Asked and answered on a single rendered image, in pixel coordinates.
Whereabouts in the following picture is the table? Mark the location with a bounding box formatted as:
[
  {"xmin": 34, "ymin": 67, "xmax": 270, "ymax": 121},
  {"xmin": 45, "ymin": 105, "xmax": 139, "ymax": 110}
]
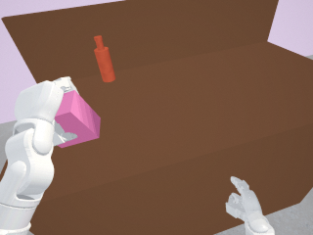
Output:
[{"xmin": 0, "ymin": 0, "xmax": 313, "ymax": 235}]

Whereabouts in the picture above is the sponge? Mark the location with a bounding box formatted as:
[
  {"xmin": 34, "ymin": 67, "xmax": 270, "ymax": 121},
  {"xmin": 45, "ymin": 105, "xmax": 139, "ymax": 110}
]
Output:
[{"xmin": 54, "ymin": 90, "xmax": 101, "ymax": 148}]

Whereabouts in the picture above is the left robot forearm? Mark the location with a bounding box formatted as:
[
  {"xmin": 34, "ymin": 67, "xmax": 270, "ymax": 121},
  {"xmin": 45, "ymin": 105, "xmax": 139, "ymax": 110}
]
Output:
[{"xmin": 0, "ymin": 118, "xmax": 55, "ymax": 235}]

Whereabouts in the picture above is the right robot forearm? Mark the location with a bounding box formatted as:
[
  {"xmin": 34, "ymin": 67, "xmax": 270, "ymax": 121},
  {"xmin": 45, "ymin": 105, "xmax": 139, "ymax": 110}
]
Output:
[{"xmin": 245, "ymin": 212, "xmax": 275, "ymax": 235}]

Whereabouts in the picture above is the robot left hand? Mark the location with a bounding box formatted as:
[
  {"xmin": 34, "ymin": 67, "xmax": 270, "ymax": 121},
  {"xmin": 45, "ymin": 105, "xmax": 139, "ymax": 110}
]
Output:
[{"xmin": 14, "ymin": 76, "xmax": 79, "ymax": 147}]

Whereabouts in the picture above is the robot right hand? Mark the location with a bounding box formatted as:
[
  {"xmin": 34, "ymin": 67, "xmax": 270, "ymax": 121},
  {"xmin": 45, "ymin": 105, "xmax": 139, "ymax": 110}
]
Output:
[{"xmin": 225, "ymin": 176, "xmax": 263, "ymax": 221}]

